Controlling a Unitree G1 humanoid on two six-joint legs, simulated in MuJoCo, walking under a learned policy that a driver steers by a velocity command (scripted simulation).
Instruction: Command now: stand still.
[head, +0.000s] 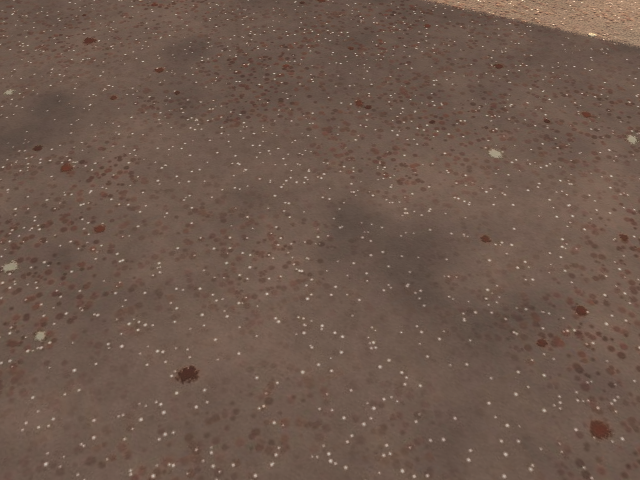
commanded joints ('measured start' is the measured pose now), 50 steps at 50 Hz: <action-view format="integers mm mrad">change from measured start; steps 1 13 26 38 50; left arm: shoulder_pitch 82 103 119 171 -25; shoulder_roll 71 61 58 87 130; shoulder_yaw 10 7 6 25 25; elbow -6 -4 -9 -35 -202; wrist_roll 0 1 0 -28 -35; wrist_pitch -4 -7 -11 -71 -139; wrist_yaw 2 3 2 -8 -41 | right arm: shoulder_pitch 82 104 120 131 381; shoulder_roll -71 -61 -58 -67 -163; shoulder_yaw -10 -8 -7 -21 -52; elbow -6 -5 -10 -50 -37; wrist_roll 0 -1 0 27 -3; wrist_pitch -4 -8 -11 -75 -133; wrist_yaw -2 -3 -2 10 54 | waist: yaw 0 0 0 12 -107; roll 1 1 1 -20 173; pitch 49 56 50 130 42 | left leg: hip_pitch -42 -68 -77 -230 389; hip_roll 2 3 6 34 384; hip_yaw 4 1 -1 -67 -631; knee -84 -94 -93 -18 -281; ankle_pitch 174 117 118 -349 195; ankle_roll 16 19 21 119 295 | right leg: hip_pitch -41 -68 -76 -165 -765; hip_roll -4 -6 -8 -70 -13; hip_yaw -1 1 3 128 81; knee -85 -95 -94 -80 804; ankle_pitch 175 116 117 -394 -135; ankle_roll -15 -17 -19 -138 -75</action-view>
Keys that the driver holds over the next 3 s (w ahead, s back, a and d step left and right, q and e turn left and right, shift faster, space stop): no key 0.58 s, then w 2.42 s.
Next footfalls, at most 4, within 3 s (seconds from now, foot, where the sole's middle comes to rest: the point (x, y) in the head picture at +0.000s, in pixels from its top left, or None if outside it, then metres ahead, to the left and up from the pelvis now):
1.38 right None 0.46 -0.07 -0.77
1.92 left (254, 376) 0.74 0.18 -0.77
2.50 right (351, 265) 1.06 -0.05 -0.77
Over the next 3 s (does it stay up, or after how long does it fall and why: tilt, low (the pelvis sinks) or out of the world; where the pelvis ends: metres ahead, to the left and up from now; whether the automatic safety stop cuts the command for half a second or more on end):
stays up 1.15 0.06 0.00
